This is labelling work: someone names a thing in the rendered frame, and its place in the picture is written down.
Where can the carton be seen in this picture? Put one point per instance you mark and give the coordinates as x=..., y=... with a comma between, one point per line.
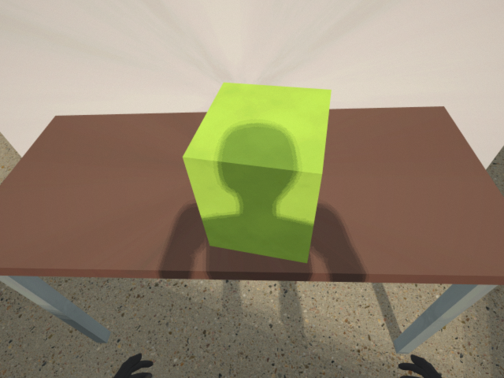
x=255, y=166

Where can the table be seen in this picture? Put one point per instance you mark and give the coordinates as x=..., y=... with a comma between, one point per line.
x=403, y=199

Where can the left robot hand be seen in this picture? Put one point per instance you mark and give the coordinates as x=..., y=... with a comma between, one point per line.
x=133, y=364

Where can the right robot hand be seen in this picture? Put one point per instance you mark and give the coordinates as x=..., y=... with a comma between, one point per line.
x=420, y=366

